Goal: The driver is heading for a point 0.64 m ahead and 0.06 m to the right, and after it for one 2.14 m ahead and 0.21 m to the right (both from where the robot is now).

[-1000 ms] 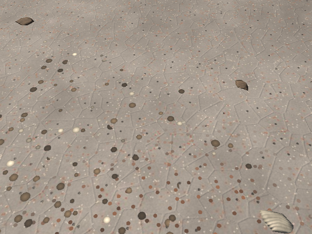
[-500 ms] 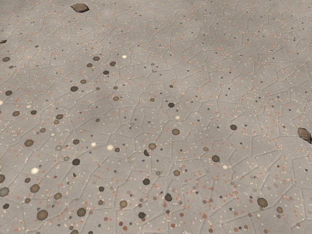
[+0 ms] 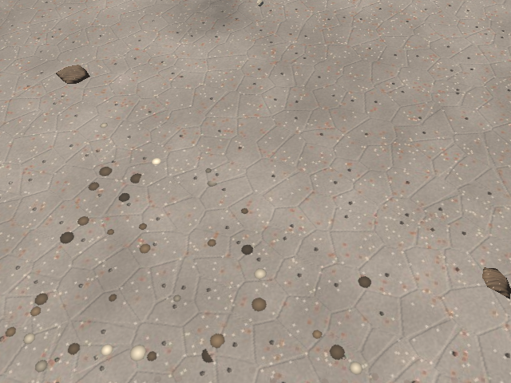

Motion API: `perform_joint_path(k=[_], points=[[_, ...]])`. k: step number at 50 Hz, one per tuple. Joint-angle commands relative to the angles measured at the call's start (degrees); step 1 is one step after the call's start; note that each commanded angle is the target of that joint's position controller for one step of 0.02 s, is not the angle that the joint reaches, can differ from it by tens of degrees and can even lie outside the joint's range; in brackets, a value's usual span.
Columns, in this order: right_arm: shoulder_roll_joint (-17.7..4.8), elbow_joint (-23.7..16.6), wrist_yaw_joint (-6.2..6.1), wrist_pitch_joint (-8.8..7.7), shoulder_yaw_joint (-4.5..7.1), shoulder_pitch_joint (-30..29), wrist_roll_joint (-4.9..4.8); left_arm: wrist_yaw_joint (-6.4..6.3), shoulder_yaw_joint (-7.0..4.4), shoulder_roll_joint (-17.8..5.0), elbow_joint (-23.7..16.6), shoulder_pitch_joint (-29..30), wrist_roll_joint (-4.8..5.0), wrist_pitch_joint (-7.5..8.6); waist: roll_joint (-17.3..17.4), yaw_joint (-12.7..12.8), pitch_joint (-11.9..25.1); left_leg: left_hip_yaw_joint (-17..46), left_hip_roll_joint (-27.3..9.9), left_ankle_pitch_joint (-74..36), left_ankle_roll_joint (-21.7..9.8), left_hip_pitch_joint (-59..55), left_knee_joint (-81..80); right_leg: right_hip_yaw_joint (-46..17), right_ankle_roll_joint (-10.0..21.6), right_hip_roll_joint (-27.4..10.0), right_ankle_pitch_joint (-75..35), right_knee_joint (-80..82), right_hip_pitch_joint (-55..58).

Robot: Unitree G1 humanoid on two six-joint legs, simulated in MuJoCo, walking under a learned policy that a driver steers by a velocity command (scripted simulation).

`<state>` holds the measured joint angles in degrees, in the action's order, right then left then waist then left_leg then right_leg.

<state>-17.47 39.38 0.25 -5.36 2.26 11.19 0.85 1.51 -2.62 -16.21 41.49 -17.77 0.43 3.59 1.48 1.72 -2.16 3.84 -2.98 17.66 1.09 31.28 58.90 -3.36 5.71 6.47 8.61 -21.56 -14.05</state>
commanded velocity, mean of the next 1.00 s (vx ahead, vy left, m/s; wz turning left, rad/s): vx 0.50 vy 0.00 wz -0.35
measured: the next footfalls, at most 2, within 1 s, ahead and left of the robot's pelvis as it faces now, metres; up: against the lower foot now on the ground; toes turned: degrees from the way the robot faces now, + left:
left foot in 0.28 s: +0.35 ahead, +0.13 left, +0.00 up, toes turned -15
right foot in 0.80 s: +0.53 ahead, -0.22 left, +0.00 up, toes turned -26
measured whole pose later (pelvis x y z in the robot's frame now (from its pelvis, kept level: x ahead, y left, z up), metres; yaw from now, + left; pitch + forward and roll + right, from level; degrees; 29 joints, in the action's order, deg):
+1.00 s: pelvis +0.51 -0.12 +0.00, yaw -20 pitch +0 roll -1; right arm -18.1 48.4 0.4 -2.8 3.4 14.5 -1.9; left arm 1.4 -3.2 -14.7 41.9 -14.6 -0.7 4.4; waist 2.6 0.4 -2.4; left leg 3.2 -6.2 15.7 0.4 32.2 64.2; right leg 6.2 3.2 1.4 10.3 -21.2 -11.5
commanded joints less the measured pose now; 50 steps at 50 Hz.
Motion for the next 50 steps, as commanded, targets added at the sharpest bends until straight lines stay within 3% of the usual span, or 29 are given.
perform_joint_path(k=[1,5,9,12,13,14,15,16,17,18,19,20,22,26,31,34,36,38,39,40,41,42,43,44,45,47,50], points=[[-4.4,-4.0,-0.56,0.01,1.32,-1.0,0.29,-1.26,-2.7,-9.8,-4.0,1.2,0.32,0.7,-4.6,-1.4,2.6,0.0,-0.9,-5.9,2.5,5.7,-7.4,-15.7,10.4,-14.5,-12.4,9.7,3.8],[-2.6,-5.5,-0.17,-0.6,0.65,-9.3,-0.11,-2.32,-2.99,-10.3,-2.4,-1.8,0.84,-0.18,-5.7,1.6,1.8,-0.4,2.0,-20.2,3.4,0.1,-22.6,-12.7,6.9,-11.0,-9.8,8.3,0.4],[-3.7,-6.7,0.73,-1.51,1.09,-14.3,-1.02,-2.73,-3.1,-10.0,-1.0,-5.1,1.33,-1.15,-6.3,2.9,1.8,0.9,3.9,-21.3,2.4,-2.9,-29.8,-17.5,5.8,-12.5,-6.4,4.6,4.3],[-5.7,-6.1,0.93,-2.17,2.11,-12.0,-1.34,-2.98,-3.41,-10.0,-1.1,-4.1,1.12,-1.81,-8.4,0.8,2.0,1.7,3.9,-15.1,0.1,-6.9,-32.7,-21.9,4.5,-14.1,-8.0,-0.1,8.1],[-6.6,-5.0,0.68,-2.4,2.75,-7.8,-1.27,-2.89,-3.25,-9.3,-1.4,-3.0,1.04,-1.96,-8.7,-1.6,3.6,0.6,3.9,-15.3,-1.4,-12.9,-35.0,-21.6,3.5,-12.9,-10.6,-3.3,7.5],[-8.4,-4.0,0.26,-2.64,3.59,-1.7,-0.59,-2.61,-2.5,-7.2,-2.1,-2.3,0.7,-1.84,-7.5,-4.7,8.8,2.5,0.5,-15.3,-3.9,-24.1,-34.8,-19.1,1.8,-10.2,-11.9,-11.6,4.6],[-11.6,-3.3,-0.31,-2.45,4.44,7.4,-0.05,-2.5,-1.31,-3.9,-3.4,-3.1,-0.5,-1.63,-0.4,-7.8,17.4,12.7,-9.6,-11.8,-7.5,-39.5,-33.5,-13.6,-0.4,-5.9,0.2,-27.6,-3.3],[-14.3,-1.1,0.19,-1.52,5.18,10.2,0.05,-2.43,-0.51,-1.8,-4.8,-11.1,1.4,-1.16,19.2,-3.6,22.0,38.5,-20.6,1.5,-16.0,-53.4,-38.7,-7.7,-3.3,0.1,26.1,-43.3,-23.1],[-8.5,-2.3,0.4,-1.23,4.01,8.1,-1.15,-2.62,-1.57,-7.9,-3.0,-10.0,1.91,-1.2,11.3,-4.8,16.2,39.5,-20.3,12.2,-14.4,-49.2,-41.0,-8.6,-4.2,-5.2,23.7,-49.8,-29.0],[-5.7,-2.6,0.15,-0.93,3.25,5.9,-1.18,-2.52,-2.4,-10.4,-3.6,-3.7,1.51,-1.47,5.7,-6.2,9.1,30.0,-17.6,9.6,-12.0,-42.3,-41.8,-7.0,-4.7,-6.8,18.2,-50.9,-30.1],[-5.1,-2.6,0.15,-0.68,2.87,3.5,-0.64,-2.55,-2.45,-9.7,-4.2,-0.9,1.02,-1.67,1.9,-5.3,5.2,23.2,-15.2,1.8,-11.0,-35.7,-43.0,-5.3,-5.3,-8.6,14.2,-50.1,-28.4],[-4.1,-2.0,0.12,-0.57,2.58,2.2,-0.43,-2.33,-2.61,-8.9,-4.9,0.9,0.53,-1.63,1.7,-4.5,2.4,18.4,-13.2,-4.0,-10.9,-31.3,-44.4,-5.1,-5.6,-10.0,11.7,-47.8,-27.8],[-3.4,-1.1,0.03,-0.9,2.38,1.3,-0.16,-1.71,-2.47,-6.7,-5.3,0.3,1.25,-2.07,4.8,-2.9,1.5,11.4,-10.9,-8.9,-10.6,-26.5,-47.1,-3.8,-5.8,-12.0,9.4,-45.6,-24.5],[-5.8,1.1,0.03,-1.4,3.28,1.8,-0.6,-1.33,-1.82,-4.2,-7.4,4.0,0.82,-2.62,3.1,-2.8,0.2,3.8,-11.8,-16.6,-12.5,-25.6,-50.3,-2.7,-7.0,-13.5,4.3,-39.3,-27.6],[-7.6,4.0,0.31,-0.77,3.36,4.1,-1.19,0.01,-0.53,-2.0,-8.7,11.4,0.53,-1.07,1.1,-5.1,-0.8,-4.7,-9.5,-22.7,-11.5,-26.2,-50.8,0.4,-5.8,-11.6,-8.3,-21.5,-22.9],[-9.2,6.4,0.34,0.04,3.64,7.7,-2.23,0.89,-0.24,-2.1,-10.7,16.9,0.73,-0.54,1.2,-6.5,-2.3,-5.4,-11.2,-23.3,-11.2,-29.9,-50.3,2.5,-4.6,-10.5,-8.1,-14.9,-21.8],[-10.0,7.8,0.28,0.8,3.82,9.0,-2.74,1.26,-0.52,-3.1,-11.7,18.4,0.66,-0.45,2.1,-5.8,-2.5,-5.4,-12.9,-28.1,-10.5,-33.9,-48.2,3.4,-3.0,-9.6,-3.8,-12.2,-21.2],[-11.4,8.5,-0.05,1.5,4.01,8.5,-3.05,1.23,-1.61,-5.3,-11.1,14.3,0.2,-0.48,3.9,-2.1,1.0,-7.0,-12.8,-44.6,-9.1,-35.7,-41.0,5.8,-0.9,-6.8,-0.2,-9.6,-12.7],[-11.0,8.9,-0.21,1.85,3.6,8.2,-3.26,0.88,-2.86,-7.3,-8.8,6.7,-0.05,-0.51,3.4,2.5,5.5,-8.6,-10.9,-50.7,-7.7,-32.9,-32.0,7.1,0.9,-5.1,-3.2,-6.5,-0.6],[-9.1,8.6,-0.37,1.67,2.59,8.5,-2.61,0.03,-4.37,-10.6,-6.3,-2.6,-0.28,-0.77,2.2,6.7,11.5,-9.5,-8.3,-42.8,-5.7,-22.9,-19.5,2.9,2.9,-8.7,-5.8,-8.2,16.0],[-2.0,6.2,0.36,0.72,-0.05,13.6,-1.18,-0.75,-5.58,-17.4,-5.5,-8.6,-1.33,-0.87,-11.4,5.4,21.7,-9.6,0.3,-8.6,-1.6,1.3,5.0,-23.8,12.1,-26.4,-0.2,-7.4,39.9],[-4.2,7.9,0.64,-0.39,0.43,12.9,-1.92,-0.88,-4.6,-13.5,-5.7,-9.6,-0.88,-0.85,-11.2,6.6,28.2,1.4,3.6,16.3,-1.7,6.5,14.2,-37.7,14.3,-31.1,2.5,0.6,39.7],[-8.8,6.0,0.86,-0.67,2.04,7.5,-3.95,-0.72,-3.43,-10.8,-5.3,-6.1,-0.86,-0.53,-8.4,6.3,17.8,2.9,0.7,13.6,-2.3,11.3,16.7,-27.8,10.9,-28.8,3.0,1.9,31.8],[-8.0,5.1,0.72,-0.65,1.9,4.5,-4.1,-0.66,-2.85,-8.9,-5.0,-2.3,-0.55,-0.22,-7.4,4.2,11.1,1.2,-2.1,8.6,-2.5,11.5,13.7,-19.4,8.8,-26.1,1.1,3.4,23.3],[-7.2,5.3,0.43,-0.22,1.97,3.5,-3.09,-0.42,-2.21,-6.5,-4.6,1.1,-0.47,0.14,-6.3,2.2,6.7,0.5,-3.7,4.6,-2.1,9.9,10.3,-13.9,7.3,-23.4,-1.0,5.7,16.3],[-5.3,7.0,0.16,1.67,2.13,7.2,-2.67,-0.14,-1.92,-4.5,-4.3,5.0,-0.95,1.35,-8.5,-1.5,4.2,1.1,-5.5,-1.5,-1.2,2.8,7.9,-7.0,6.0,-20.9,-2.8,10.6,7.3],[-3.0,6.9,-0.26,3.31,2.0,6.8,-2.67,-0.38,-2.43,-4.8,-2.4,6.0,-1.5,2.87,-6.3,-2.9,1.3,2.1,-5.4,-6.8,0.1,4.1,5.4,-0.3,6.2,-20.7,-8.7,14.2,3.8]])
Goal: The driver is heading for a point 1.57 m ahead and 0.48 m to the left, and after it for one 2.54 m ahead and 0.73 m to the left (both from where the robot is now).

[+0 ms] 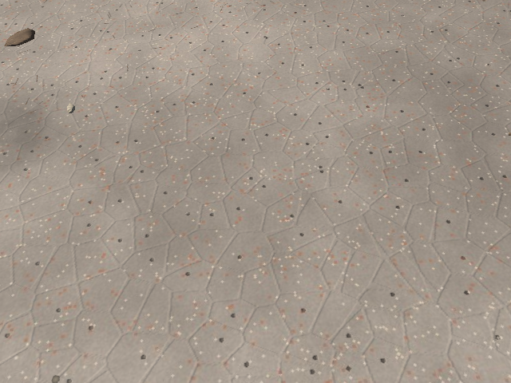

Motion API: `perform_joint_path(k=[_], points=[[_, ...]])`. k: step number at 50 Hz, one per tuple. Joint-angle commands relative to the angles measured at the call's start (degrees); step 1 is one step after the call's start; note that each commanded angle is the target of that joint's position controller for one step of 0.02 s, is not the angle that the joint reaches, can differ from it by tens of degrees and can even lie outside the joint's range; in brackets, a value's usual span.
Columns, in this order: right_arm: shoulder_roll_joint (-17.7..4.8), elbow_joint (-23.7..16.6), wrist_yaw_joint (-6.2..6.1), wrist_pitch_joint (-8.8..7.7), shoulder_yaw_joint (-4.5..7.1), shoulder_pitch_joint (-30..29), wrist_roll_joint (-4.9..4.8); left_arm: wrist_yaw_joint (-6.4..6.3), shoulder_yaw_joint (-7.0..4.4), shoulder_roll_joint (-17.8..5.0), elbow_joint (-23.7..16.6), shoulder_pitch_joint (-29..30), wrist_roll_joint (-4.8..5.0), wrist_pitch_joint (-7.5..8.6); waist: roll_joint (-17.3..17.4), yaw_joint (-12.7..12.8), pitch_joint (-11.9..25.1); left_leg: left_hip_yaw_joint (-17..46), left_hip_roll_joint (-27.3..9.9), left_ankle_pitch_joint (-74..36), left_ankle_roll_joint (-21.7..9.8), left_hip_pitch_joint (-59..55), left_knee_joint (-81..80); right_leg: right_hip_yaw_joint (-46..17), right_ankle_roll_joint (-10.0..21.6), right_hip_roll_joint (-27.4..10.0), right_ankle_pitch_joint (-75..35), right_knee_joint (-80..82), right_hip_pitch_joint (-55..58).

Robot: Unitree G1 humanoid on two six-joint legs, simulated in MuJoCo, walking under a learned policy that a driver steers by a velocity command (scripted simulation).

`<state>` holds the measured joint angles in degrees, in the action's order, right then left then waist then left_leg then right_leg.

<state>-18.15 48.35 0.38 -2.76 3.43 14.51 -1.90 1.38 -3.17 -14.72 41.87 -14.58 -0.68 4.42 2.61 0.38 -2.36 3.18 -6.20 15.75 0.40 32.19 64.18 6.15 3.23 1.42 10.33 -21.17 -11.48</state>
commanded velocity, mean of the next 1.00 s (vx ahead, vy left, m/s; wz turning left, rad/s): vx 0.50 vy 0.00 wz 0.45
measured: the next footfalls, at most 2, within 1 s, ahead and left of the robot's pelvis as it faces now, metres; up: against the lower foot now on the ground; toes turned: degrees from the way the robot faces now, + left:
left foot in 0.34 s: +0.34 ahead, +0.16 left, +0.00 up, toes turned +14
right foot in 0.80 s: +0.67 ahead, +0.06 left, +0.00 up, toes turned +31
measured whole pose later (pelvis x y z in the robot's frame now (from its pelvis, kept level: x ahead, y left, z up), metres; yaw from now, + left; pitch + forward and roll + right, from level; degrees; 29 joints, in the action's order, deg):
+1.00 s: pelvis +0.57 +0.12 +0.00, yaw +30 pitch +1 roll -1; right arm -17.0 41.4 -0.3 -2.6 3.3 15.1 -0.8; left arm 1.4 -3.1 -14.8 45.6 -15.9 -0.3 5.8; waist 2.5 1.5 -1.3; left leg 3.7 -1.5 19.3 -1.4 28.9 63.3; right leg 0.8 2.4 3.0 10.0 -22.5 -13.8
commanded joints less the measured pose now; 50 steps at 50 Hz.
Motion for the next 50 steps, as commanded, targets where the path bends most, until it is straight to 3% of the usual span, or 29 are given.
perform_joint_path(k=[1,6,11,14,15,16,17,18,19,20,21,22,23,26,28,31,33,36,38,39,40,41,42,43,44,45,46,47,50], points=[[-2.2,-2.6,-0.46,0.83,0.9,2.0,0.15,-0.52,-2.01,-6.4,-2.0,2.4,-0.62,2.2,-6.9,-1.3,0.6,3.4,-2.0,-7.4,1.0,5.0,-2.3,-7.8,8.5,-15.5,-12.0,14.2,1.9],[-0.4,-5.1,1.09,0.07,0.09,-6.1,0.79,-1.7,-2.6,-8.5,0.3,0.6,-0.22,1.92,-5.2,1.2,-1.9,-0.1,-0.6,-20.8,0.2,5.0,-19.4,0.6,6.5,-14.5,-14.0,15.5,4.9],[-0.4,-9.4,2.88,0.07,-0.31,-13.5,0.8,-2.19,-3.53,-10.6,3.3,-3.6,1.22,0.0,-4.2,3.6,-4.2,-3.6,0.4,-16.1,-2.7,8.7,-27.3,3.4,5.6,-17.9,-19.7,11.9,15.7],[-2.6,-10.7,3.51,0.4,0.8,-11.0,0.71,-2.8,-4.14,-12.8,3.3,-2.4,1.71,-1.5,-6.7,0.6,-0.2,-8.4,5.0,-7.4,-5.8,1.6,-27.7,5.6,3.7,-18.2,-44.5,2.0,19.4],[-4.2,-9.9,3.4,0.59,1.79,-6.2,0.56,-3.05,-4.24,-13.4,3.1,-1.8,1.8,-2.05,-7.4,-2.3,3.0,-10.0,7.5,-5.0,-7.2,-4.9,-27.5,6.3,2.8,-17.5,-52.1,-5.7,18.8],[-7.0,-8.0,2.84,0.67,3.47,2.3,0.41,-3.25,-4.02,-13.3,2.8,-0.7,2.06,-2.39,-6.5,-7.2,7.5,-10.0,9.9,-7.4,-9.3,-17.4,-31.0,7.6,1.0,-15.4,-51.5,-17.4,14.3],[-12.0,-6.2,1.59,1.3,5.48,10.9,0.3,-3.45,-3.13,-11.3,2.0,-1.8,1.07,-1.92,-0.4,-10.5,12.8,1.0,4.5,-8.0,-12.5,-34.5,-33.2,7.6,-1.8,-12.6,-34.0,-34.8,0.9],[-17.2,-6.8,1.28,0.84,6.08,8.9,-0.09,-2.32,-0.39,-2.5,-0.8,-7.8,-0.69,-0.23,13.5,-2.8,17.4,34.1,-9.8,1.8,-24.1,-52.8,-38.8,1.1,-5.5,0.2,21.4,-54.5,-25.3],[-12.4,-8.3,1.55,0.03,4.65,10.3,0.44,-1.44,-0.83,-7.0,-1.3,-1.4,1.52,2.15,6.0,-7.3,23.0,44.5,-12.5,7.5,-24.9,-55.8,-46.8,-11.5,-4.3,0.6,23.8,-59.6,-31.6],[-9.6,-8.1,1.58,-0.7,3.86,8.3,0.92,-0.96,-1.49,-9.5,-3.1,4.1,3.52,3.43,3.4,-7.9,14.9,36.3,-11.1,3.5,-21.8,-50.5,-48.1,-12.0,-2.7,-2.3,18.4,-57.9,-35.6],[-8.1,-8.5,1.52,-1.07,3.43,4.8,0.69,-1.27,-1.26,-8.9,-3.2,5.0,2.85,4.1,-1.3,-5.3,10.0,29.5,-8.7,-2.2,-19.7,-42.3,-47.8,-11.7,-2.0,-4.9,13.4,-52.7,-33.9],[-6.1,-9.3,1.36,-1.09,2.85,1.1,0.72,-1.67,-1.61,-9.2,-2.6,5.2,1.19,4.12,-2.5,-3.0,6.7,24.0,-6.5,-9.1,-18.4,-34.7,-48.2,-11.4,-2.4,-6.5,10.9,-47.7,-30.3],[-4.9,-10.3,1.04,-1.15,2.32,-0.8,1.52,-1.67,-1.99,-9.6,-2.4,4.0,0.57,3.55,-1.3,-1.1,6.0,21.0,-5.1,-14.4,-18.1,-29.7,-49.3,-11.8,-2.9,-7.5,9.0,-45.5,-26.2],[-6.1,-10.8,0.22,-1.27,2.57,-1.1,1.3,-1.65,-1.75,-7.6,-2.6,3.2,-0.15,1.7,-1.2,0.5,4.4,15.9,-3.1,-22.4,-18.2,-22.3,-51.3,-10.0,-5.6,-7.4,6.2,-38.0,-22.9],[-7.7,-10.3,-0.58,-1.14,3.03,0.3,1.09,-1.75,-1.12,-6.1,-4.0,7.3,-0.28,1.21,-0.8,-0.5,2.6,12.6,-1.1,-23.0,-17.0,-19.1,-51.8,-8.9,-7.2,-6.3,-0.3,-29.8,-22.9],[-8.0,-9.7,-1.23,-0.48,3.18,2.4,0.7,-1.22,-0.31,-4.5,-5.5,13.8,0.08,1.5,1.3,-3.3,2.0,10.0,2.2,-17.0,-13.7,-16.4,-50.6,-8.3,-7.7,-3.3,-12.6,-16.0,-18.2],[-8.2,-8.9,-1.34,-0.12,3.27,4.6,0.54,-0.74,-0.39,-5.1,-6.4,16.9,0.8,1.85,2.0,-4.7,2.0,12.1,1.5,-13.2,-12.8,-16.9,-49.8,-8.6,-7.6,-1.8,-16.0,-11.6,-15.9],[-7.5,-8.3,-1.58,0.36,3.18,6.1,0.26,-0.11,-1.15,-7.4,-7.0,17.7,1.19,2.52,2.9,-4.3,2.2,17.4,-0.8,-9.9,-11.8,-22.3,-45.1,-10.9,-6.2,-1.6,-12.9,-7.3,-15.4],[-7.1,-8.2,-1.73,0.55,3.17,5.6,0.69,0.19,-1.66,-8.5,-6.1,14.5,1.16,3.1,4.6,-2.6,2.6,19.2,-2.6,-12.2,-11.0,-25.3,-41.8,-10.4,-4.2,-2.2,-9.2,-6.7,-13.1],[-6.1,-8.2,-1.67,0.64,2.86,5.1,0.85,0.08,-2.15,-9.0,-4.9,10.4,0.86,3.39,4.9,-0.4,3.9,18.6,-1.4,-16.1,-10.0,-25.4,-38.5,-9.0,-2.7,-1.7,-9.0,-4.6,-7.8],[-3.9,-8.5,-1.4,0.5,1.99,5.3,1.22,-0.19,-2.93,-10.7,-3.6,4.6,0.08,3.72,3.6,2.3,8.5,16.0,1.6,-19.2,-8.3,-23.9,-30.1,-10.4,-0.3,-4.0,-8.6,-4.7,1.9],[-0.9,-9.2,-1.32,0.35,0.76,8.2,2.33,-0.44,-3.59,-13.9,-2.9,-3.3,-0.61,3.72,-4.2,4.0,16.9,11.6,6.0,-7.1,-6.0,-15.4,-13.7,-21.6,4.0,-13.8,-6.7,-6.5,17.5],[1.1,-9.5,-1.22,-0.24,0.08,16.2,-0.02,0.26,-4.75,-17.4,0.4,-8.2,-0.33,2.86,-24.3,1.0,21.0,6.2,12.7,17.5,-2.4,4.0,3.2,-49.3,13.0,-23.7,10.3,2.1,30.7],[-4.8,-8.2,-1.36,-0.39,1.0,13.3,-0.53,0.57,-3.41,-11.7,-0.5,-6.9,1.31,2.79,-15.5,3.0,15.5,9.0,9.0,16.1,-2.1,10.5,9.3,-52.1,11.7,-23.2,23.8,5.3,27.9],[-7.2,-9.4,-1.3,-0.4,1.65,6.0,-0.16,0.33,-2.54,-8.9,-0.9,-3.7,1.34,2.47,-9.8,4.2,8.3,7.7,7.2,10.8,-2.2,12.2,10.0,-43.1,9.5,-21.0,21.3,5.8,21.1],[-6.6,-10.4,-1.37,-0.45,1.5,1.9,0.69,0.25,-2.03,-8.2,-1.3,-1.1,0.58,2.14,-5.6,3.4,4.9,5.7,5.3,7.2,-2.2,10.6,8.5,-36.4,8.6,-18.6,13.8,6.3,14.6],[-5.7,-11.1,-1.18,-0.79,1.51,-0.1,1.38,0.15,-1.69,-7.4,-0.9,0.4,0.26,1.95,-5.2,2.4,2.5,5.1,3.6,4.6,-2.1,9.8,5.1,-32.0,8.8,-16.8,7.4,7.3,10.2],[-4.7,-11.2,-0.85,-0.94,1.44,0.3,1.35,-0.04,-1.27,-6.6,-0.6,1.0,-0.13,2.04,-6.8,1.0,2.5,4.5,2.0,2.8,-2.2,7.0,2.4,-28.6,8.4,-15.1,2.6,8.3,7.5],[-1.9,-11.3,-0.44,-0.83,0.71,0.2,1.3,-0.21,-1.26,-7.0,0.8,-0.3,0.81,2.33,-8.2,0.4,2.7,1.8,0.7,1.7,-1.2,5.5,-4.6,-23.0,9.6,-13.9,-5.3,10.8,5.5]])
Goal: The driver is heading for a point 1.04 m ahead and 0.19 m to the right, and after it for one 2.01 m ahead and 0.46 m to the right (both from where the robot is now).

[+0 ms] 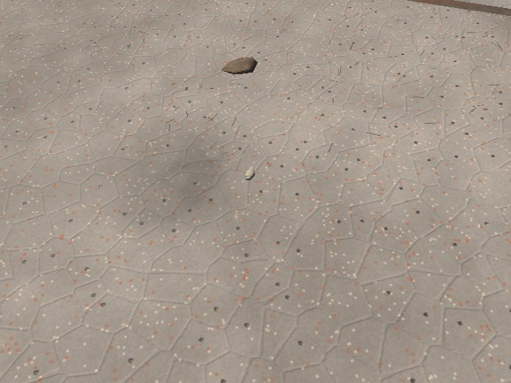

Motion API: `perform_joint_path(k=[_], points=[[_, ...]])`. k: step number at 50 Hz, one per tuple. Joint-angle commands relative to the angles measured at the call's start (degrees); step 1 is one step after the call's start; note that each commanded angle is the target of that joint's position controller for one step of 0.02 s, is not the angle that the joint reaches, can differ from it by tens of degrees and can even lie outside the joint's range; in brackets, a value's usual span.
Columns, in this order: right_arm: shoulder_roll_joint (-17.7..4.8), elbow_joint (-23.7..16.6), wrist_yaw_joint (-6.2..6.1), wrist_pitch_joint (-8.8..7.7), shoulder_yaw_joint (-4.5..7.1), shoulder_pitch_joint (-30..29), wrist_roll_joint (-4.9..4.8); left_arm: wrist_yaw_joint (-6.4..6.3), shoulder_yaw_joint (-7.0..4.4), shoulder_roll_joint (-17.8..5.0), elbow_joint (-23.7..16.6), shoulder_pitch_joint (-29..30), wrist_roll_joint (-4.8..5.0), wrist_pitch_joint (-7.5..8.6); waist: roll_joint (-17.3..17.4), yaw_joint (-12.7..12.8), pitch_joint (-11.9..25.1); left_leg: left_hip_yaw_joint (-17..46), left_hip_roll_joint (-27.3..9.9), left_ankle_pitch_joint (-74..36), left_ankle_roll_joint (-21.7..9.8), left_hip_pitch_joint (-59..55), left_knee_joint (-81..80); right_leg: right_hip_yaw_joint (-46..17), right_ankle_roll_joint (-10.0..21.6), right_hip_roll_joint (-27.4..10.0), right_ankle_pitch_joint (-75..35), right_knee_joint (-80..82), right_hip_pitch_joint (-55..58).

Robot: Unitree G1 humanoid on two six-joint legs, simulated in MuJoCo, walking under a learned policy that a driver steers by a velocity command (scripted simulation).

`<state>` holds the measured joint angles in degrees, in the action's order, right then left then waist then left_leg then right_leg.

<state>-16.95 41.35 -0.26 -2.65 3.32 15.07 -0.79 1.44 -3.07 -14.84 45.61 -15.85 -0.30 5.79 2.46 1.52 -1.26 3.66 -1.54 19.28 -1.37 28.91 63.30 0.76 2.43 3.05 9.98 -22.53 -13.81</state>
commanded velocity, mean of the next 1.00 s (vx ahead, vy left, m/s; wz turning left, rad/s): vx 0.50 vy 0.00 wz -0.23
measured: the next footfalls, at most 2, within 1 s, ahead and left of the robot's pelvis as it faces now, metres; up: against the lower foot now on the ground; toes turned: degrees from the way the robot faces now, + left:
left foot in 0.32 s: +0.33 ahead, +0.16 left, +0.00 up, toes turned +2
right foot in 0.86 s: +0.61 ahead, -0.10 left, +0.00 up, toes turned -16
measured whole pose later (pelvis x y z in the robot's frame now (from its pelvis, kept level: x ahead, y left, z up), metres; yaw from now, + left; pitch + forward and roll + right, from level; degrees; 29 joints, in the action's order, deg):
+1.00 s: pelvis +0.54 -0.02 -0.01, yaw -19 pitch +1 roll +0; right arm -16.7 45.1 -0.1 -6.2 2.9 12.5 -0.4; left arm 1.9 -4.1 -16.8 41.1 -12.3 0.8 2.6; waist 0.4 0.2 -3.3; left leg 2.2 -3.5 22.1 0.2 23.8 67.9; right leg -0.4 5.4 5.4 9.8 -28.3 -19.9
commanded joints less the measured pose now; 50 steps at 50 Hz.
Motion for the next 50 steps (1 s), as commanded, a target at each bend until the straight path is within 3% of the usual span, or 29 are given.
perform_joint_path(k=[1,7,11,13,14,15,16,17,18,19,20,21,23,26,29,32,37,38,40,41,42,43,44,45,46,47,48,49,50], points=[[-2.5,-5.1,0.22,-0.96,0.48,-2.2,0.45,-0.4,-1.61,-8.0,-2.4,0.4,0.69,0.92,-7.5,-0.4,1.0,0.7,-4.3,-3.3,1.1,9.6,-7.1,-16.3,11.0,-15.8,-6.9,13.1,7.6],[-1.1,-7.1,1.21,-1.81,-0.58,-12.3,0.13,-0.86,-2.0,-10.7,0.2,-3.4,1.44,-0.27,-6.6,2.9,-0.5,-2.5,-2.6,-19.7,2.1,4.4,-26.8,-7.6,8.9,-13.6,-11.7,14.1,7.0],[-2.1,-9.0,2.12,-2.17,-0.34,-17.0,-0.38,-0.96,-2.04,-11.3,2.5,-6.7,1.84,-1.36,-7.1,3.4,-1.9,-2.7,-1.4,-18.6,0.4,3.5,-32.0,-8.1,7.8,-16.4,-13.3,11.9,11.8],[-3.4,-8.9,2.41,-2.38,0.17,-15.7,-0.28,-1.26,-2.33,-12.3,3.1,-6.4,1.9,-2.02,-7.6,1.5,-1.1,-3.3,-0.5,-15.3,-1.2,-0.1,-34.2,-7.9,6.7,-17.4,-19.1,8.7,14.3],[-4.6,-7.8,2.3,-2.43,0.87,-11.7,-0.01,-1.43,-2.39,-12.8,3.0,-5.3,2.01,-2.3,-7.5,-1.3,1.2,-4.7,0.9,-15.2,-2.4,-6.5,-36.1,-6.3,5.7,-16.3,-27.3,3.9,14.1],[-7.0,-5.3,1.88,-2.31,2.18,-4.0,0.3,-1.57,-2.0,-11.9,2.9,-5.3,1.84,-2.45,-6.4,-4.9,6.1,-5.4,1.8,-15.8,-4.1,-17.9,-36.9,-4.0,4.2,-13.8,-32.8,-5.2,11.6],[-10.8,-3.3,1.22,-2.06,3.41,6.4,0.88,-1.72,-0.81,-9.4,1.4,-4.6,0.57,-2.25,-1.8,-9.1,14.1,3.8,-7.0,-17.3,-7.6,-34.4,-34.7,-1.6,2.1,-10.9,-21.9,-21.1,1.3],[-15.5,-2.4,1.19,-1.63,4.31,9.5,1.15,-1.42,1.35,-2.5,0.3,-11.3,0.42,-1.19,13.4,-6.3,21.0,29.4,-20.7,-6.8,-16.3,-52.3,-39.5,-0.1,-1.6,-1.1,14.6,-41.7,-21.2],[-9.9,-2.4,1.22,-1.5,2.98,10.2,0.65,-1.14,0.17,-7.7,1.3,-8.9,1.64,-0.31,9.4,-8.5,20.6,35.8,-21.1,1.3,-16.1,-50.5,-44.3,-7.6,-1.2,-2.5,23.1,-49.2,-27.8],[-8.0,-2.5,1.16,-1.72,2.14,6.6,0.59,-0.9,-0.86,-10.7,-0.3,-4.0,2.99,0.12,6.4,-8.0,11.9,27.5,-19.4,0.1,-13.7,-43.5,-45.7,-7.8,-0.5,-5.0,18.6,-50.5,-31.1],[-6.6,-2.7,1.19,-1.91,1.65,3.0,0.82,-1.05,-0.81,-10.2,-0.8,-1.3,2.9,0.09,3.2,-6.3,7.7,20.6,-17.0,-4.3,-12.2,-36.2,-47.1,-6.4,-0.6,-7.5,13.6,-48.3,-29.5],[-4.9,-2.5,1.41,-2.21,1.21,0.1,1.13,-1.17,-1.0,-9.6,-0.9,0.0,2.05,-0.27,2.1,-4.7,4.3,15.9,-14.9,-8.3,-11.4,-30.2,-49.3,-6.2,-1.0,-8.9,10.2,-45.3,-27.8],[-3.5,-2.0,1.6,-3.24,1.02,-2.6,1.55,-1.24,-1.07,-7.6,0.0,-2.5,1.96,-1.84,3.7,-1.7,2.9,9.6,-12.8,-13.2,-10.5,-23.3,-52.9,-6.9,-1.7,-10.6,6.2,-42.8,-22.0],[-4.5,0.0,1.28,-4.31,1.59,-2.7,1.71,-1.44,-0.96,-5.6,-0.5,-1.2,1.88,-3.35,1.7,-0.8,0.6,2.9,-12.9,-19.6,-10.7,-20.4,-55.9,-7.8,-2.9,-10.6,1.2,-39.6,-23.7],[-5.4,1.6,0.61,-4.27,1.87,-1.8,1.91,-1.03,-0.95,-5.1,-1.7,2.4,1.6,-3.26,0.6,-1.5,-0.6,-3.2,-11.8,-23.4,-9.7,-22.0,-56.6,-8.1,-3.3,-9.9,-8.1,-31.2,-26.0],[-6.6,2.7,0.04,-3.93,2.01,-0.8,1.54,0.03,-0.37,-4.0,-3.5,8.0,1.37,-2.86,-0.1,-3.5,-2.1,-8.6,-10.8,-24.2,-8.1,-22.6,-57.4,-4.3,-2.7,-9.2,-15.4,-21.5,-23.9],[-8.3,5.8,-0.42,-1.93,2.61,4.4,0.46,1.75,0.2,-3.4,-8.2,16.4,1.42,-2.84,-0.9,-6.4,-4.5,-11.8,-14.0,-29.8,-7.3,-33.3,-53.8,-0.5,-0.4,-8.1,-11.4,-13.8,-27.6],[-8.7,6.0,-0.52,-1.39,2.73,4.5,0.26,2.14,0.09,-3.7,-9.0,16.9,1.47,-2.86,-0.4,-6.1,-4.3,-12.4,-14.6,-34.1,-6.8,-35.2,-51.9,0.6,0.4,-7.4,-8.7,-13.0,-27.4],[-10.3,5.7,-1.05,-0.43,3.13,3.5,0.05,2.63,-0.71,-5.2,-9.8,15.1,1.48,-3.08,1.8,-3.8,-1.5,-14.1,-14.7,-52.5,-5.5,-37.1,-45.2,4.0,2.4,-4.2,-2.8,-12.9,-21.7],[-11.0,5.5,-1.42,0.1,3.35,3.0,0.0,2.63,-1.52,-6.5,-9.4,11.5,1.49,-3.29,3.0,-1.5,1.2,-14.8,-14.5,-61.6,-4.8,-37.2,-39.1,5.6,3.7,-2.0,0.2,-13.3,-16.4],[-11.4,5.2,-1.74,0.59,3.36,2.2,-0.04,2.32,-2.93,-8.9,-7.9,4.3,1.65,-3.4,2.8,2.7,5.1,-15.9,-13.2,-64.6,-3.6,-34.5,-29.2,6.1,5.5,0.2,-0.3,-11.3,-6.6],[-10.9,4.5,-2.08,0.45,3.01,1.7,0.06,1.34,-4.94,-12.6,-5.6,-5.4,1.68,-3.74,0.2,7.6,10.0,-16.4,-11.0,-55.1,-1.4,-24.3,-14.8,1.5,8.1,-0.5,-3.1,-7.8,10.0],[-3.6,1.7,-1.3,-0.89,0.76,6.0,2.1,0.14,-6.38,-19.1,-5.0,-8.5,1.92,-4.09,-13.7,3.8,15.0,-15.3,-2.1,-9.4,2.5,1.4,6.6,-25.7,16.9,-15.4,-0.1,-6.8,31.5],[-3.6,0.7,-0.3,-3.47,-0.05,4.6,1.24,0.29,-5.51,-17.8,-6.8,-8.6,1.61,-3.32,-12.5,4.1,23.7,-1.6,5.1,15.6,2.8,12.4,17.1,-49.9,23.8,-23.1,5.2,2.8,39.3],[-7.5,-1.0,0.56,-4.99,1.08,-2.2,-1.12,0.41,-4.34,-13.8,-6.4,-7.5,1.15,-2.77,-8.1,6.2,17.7,2.5,1.2,11.2,1.5,18.1,17.5,-41.7,20.0,-21.0,4.1,4.7,35.9],[-7.1,-1.8,0.67,-5.81,0.8,-4.3,-1.42,0.34,-3.84,-11.9,-6.6,-4.6,1.35,-2.35,-5.7,4.3,10.9,1.8,-1.3,6.0,0.6,17.9,12.7,-33.2,17.5,-18.3,0.5,5.0,27.4],[-6.8,-1.2,0.22,-5.96,0.96,-4.4,-0.12,0.26,-3.37,-10.3,-7.2,-0.6,1.44,-2.26,-2.4,1.5,6.8,1.3,-3.4,2.8,0.8,14.7,7.2,-27.4,15.5,-15.7,-4.7,5.5,18.7],[-7.5,-0.8,-0.05,-5.41,1.5,-3.8,0.89,0.06,-2.7,-8.4,-8.2,2.2,1.01,-2.24,-2.9,-0.6,4.6,1.2,-4.7,0.5,1.4,10.6,3.6,-23.4,14.6,-13.8,-9.9,6.9,12.4],[-7.3,-0.8,0.04,-4.63,1.65,-2.8,1.2,-0.14,-2.55,-8.1,-9.0,3.4,0.54,-2.25,-4.3,-2.0,4.2,1.3,-5.0,-0.8,2.1,7.4,1.9,-22.4,14.7,-12.9,-12.4,8.2,8.2]])
Keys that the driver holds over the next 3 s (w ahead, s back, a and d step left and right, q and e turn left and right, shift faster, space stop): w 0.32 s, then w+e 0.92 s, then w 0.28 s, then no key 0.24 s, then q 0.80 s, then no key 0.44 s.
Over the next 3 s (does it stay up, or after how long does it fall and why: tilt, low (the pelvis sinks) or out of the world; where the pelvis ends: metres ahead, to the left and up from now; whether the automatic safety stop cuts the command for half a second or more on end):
stays up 0.99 -0.17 0.00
